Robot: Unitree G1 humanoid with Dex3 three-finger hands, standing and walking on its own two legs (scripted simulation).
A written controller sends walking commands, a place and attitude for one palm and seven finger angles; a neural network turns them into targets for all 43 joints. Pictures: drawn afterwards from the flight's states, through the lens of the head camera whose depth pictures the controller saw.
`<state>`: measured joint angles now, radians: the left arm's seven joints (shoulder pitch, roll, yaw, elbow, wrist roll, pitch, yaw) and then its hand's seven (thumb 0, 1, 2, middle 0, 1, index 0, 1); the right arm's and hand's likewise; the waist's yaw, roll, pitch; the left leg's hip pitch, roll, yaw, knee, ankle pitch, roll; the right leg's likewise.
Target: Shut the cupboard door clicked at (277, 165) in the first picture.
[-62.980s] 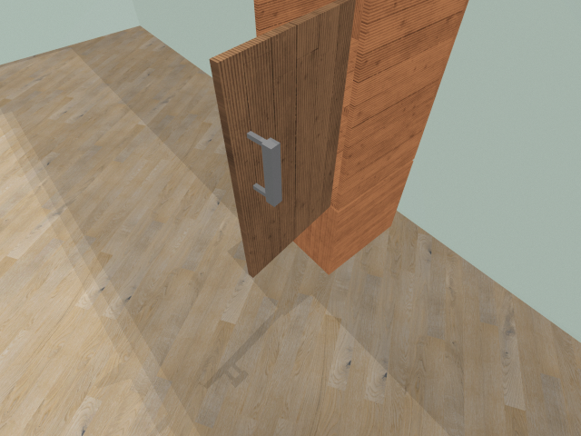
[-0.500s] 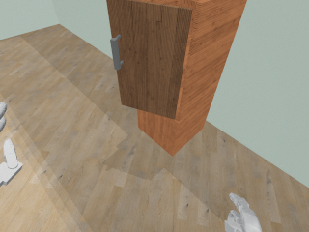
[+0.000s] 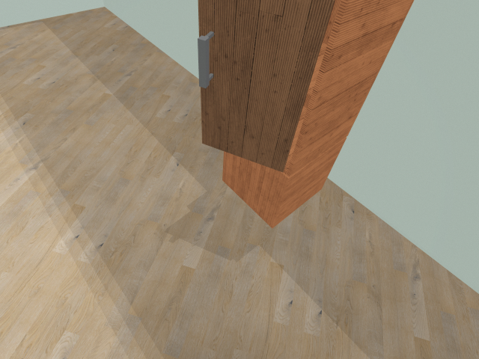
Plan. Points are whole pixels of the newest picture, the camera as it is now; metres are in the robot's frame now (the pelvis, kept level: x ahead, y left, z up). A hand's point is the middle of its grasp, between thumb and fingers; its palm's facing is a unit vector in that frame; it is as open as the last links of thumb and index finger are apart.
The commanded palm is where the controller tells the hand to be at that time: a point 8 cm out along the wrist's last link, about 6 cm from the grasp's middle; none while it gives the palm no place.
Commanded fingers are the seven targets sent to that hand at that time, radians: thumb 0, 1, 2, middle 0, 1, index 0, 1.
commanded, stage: let the arm hang, fingers relaxed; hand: left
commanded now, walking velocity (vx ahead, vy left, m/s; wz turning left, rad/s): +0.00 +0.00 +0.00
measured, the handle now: (207, 60) +0.88 +0.15 +0.03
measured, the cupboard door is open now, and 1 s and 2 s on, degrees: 26 26 26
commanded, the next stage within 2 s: look to check the result in 0.68 s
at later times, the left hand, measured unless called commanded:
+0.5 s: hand out of the picture -0.04 +0.18 -0.17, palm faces +0.00 -0.98 -0.18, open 7.4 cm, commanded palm none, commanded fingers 0.00 0.90 0.90 -0.20 -0.30 -0.20 -0.30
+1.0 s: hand out of the picture +0.02 +0.18 -0.17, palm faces -0.03 -0.97 -0.23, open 7.4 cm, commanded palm none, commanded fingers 0.00 0.90 0.90 -0.20 -0.30 -0.20 -0.30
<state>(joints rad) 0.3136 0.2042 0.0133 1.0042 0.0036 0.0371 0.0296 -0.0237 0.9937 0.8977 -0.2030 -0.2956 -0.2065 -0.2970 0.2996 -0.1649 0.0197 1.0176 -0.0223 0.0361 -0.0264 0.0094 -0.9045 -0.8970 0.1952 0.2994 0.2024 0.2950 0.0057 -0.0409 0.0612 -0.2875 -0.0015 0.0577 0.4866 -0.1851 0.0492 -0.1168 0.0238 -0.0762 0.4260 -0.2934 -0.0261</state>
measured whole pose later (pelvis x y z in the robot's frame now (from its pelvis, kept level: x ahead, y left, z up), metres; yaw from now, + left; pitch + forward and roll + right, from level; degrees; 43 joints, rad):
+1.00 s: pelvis +0.01 -0.01 +0.01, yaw -2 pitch -1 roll +0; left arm 0.27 0.19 0.00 1.14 0.01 -0.01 0.03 0.00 0.91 0.90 -0.20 -0.29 -0.20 -0.30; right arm 0.25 -0.20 -0.01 1.13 -0.01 0.00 -0.04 0.00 -0.91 -0.90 0.19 0.30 0.20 0.29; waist -0.01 0.01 0.04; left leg -0.20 0.00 0.10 0.38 -0.15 0.04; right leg -0.06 0.02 -0.03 0.35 -0.27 -0.03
